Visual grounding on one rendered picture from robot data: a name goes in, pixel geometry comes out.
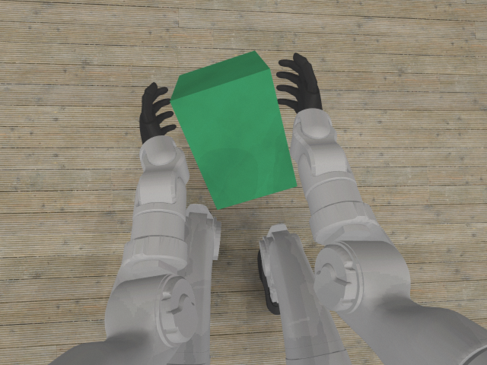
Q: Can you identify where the left robot thigh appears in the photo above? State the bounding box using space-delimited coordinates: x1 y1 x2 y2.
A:
167 212 221 365

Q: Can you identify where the robot left hand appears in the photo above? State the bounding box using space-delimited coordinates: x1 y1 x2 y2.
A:
139 82 177 144

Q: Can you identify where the left robot forearm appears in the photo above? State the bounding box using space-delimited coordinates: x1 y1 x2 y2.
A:
104 135 189 330

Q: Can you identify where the robot right hand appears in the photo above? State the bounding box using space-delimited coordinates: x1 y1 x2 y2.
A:
276 53 323 114

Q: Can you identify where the carton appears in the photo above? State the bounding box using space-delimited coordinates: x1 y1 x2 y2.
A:
170 51 297 210

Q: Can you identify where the robot thigh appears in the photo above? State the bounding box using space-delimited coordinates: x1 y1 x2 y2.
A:
167 212 221 365
259 230 352 365

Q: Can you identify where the right robot forearm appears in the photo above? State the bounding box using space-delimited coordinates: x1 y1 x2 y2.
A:
290 108 408 267

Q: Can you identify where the right robot upper arm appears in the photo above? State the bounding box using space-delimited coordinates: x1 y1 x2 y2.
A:
314 240 487 365

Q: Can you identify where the left robot upper arm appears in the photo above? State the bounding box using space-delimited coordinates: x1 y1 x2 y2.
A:
48 274 199 365

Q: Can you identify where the right robot thigh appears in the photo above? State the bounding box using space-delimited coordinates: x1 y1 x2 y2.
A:
259 230 352 365

